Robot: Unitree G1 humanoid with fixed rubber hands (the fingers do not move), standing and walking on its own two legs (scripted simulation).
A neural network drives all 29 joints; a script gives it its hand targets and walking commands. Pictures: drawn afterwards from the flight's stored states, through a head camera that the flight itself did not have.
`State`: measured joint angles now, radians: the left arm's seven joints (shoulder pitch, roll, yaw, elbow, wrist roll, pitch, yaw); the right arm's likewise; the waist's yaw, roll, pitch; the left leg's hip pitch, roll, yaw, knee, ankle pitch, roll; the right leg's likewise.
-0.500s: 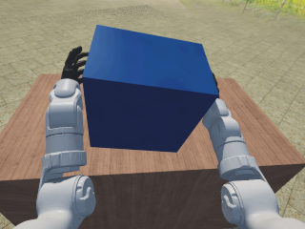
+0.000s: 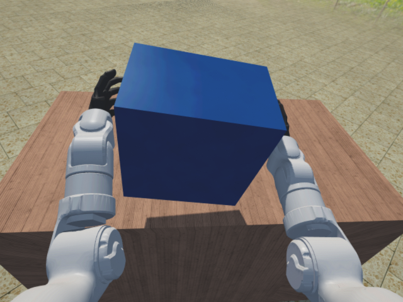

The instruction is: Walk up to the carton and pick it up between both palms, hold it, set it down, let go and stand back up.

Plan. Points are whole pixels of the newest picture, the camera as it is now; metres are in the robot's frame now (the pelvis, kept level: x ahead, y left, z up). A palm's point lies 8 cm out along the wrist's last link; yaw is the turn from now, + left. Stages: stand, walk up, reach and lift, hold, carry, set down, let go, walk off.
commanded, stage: set down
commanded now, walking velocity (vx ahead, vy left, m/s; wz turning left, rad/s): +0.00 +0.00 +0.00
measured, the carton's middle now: (191, 135) +0.40 +0.01 +0.16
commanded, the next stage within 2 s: none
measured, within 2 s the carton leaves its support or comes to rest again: neither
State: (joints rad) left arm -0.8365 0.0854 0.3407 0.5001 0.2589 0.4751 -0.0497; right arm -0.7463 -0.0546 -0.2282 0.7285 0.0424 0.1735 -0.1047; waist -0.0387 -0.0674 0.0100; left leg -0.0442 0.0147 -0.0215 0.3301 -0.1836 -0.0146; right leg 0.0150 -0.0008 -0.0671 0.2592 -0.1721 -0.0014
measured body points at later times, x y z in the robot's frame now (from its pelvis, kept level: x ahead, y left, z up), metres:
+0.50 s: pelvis +0.00 +0.00 +0.00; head -0.02 +0.03 +0.45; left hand +0.43 +0.19 +0.18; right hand +0.41 -0.16 +0.15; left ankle +0.00 +0.12 -0.75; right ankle -0.01 -0.11 -0.75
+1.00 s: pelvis +0.01 +0.00 +0.00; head +0.02 +0.03 +0.45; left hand +0.44 +0.19 +0.14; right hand +0.42 -0.16 +0.12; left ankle +0.00 +0.12 -0.75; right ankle -0.01 -0.11 -0.75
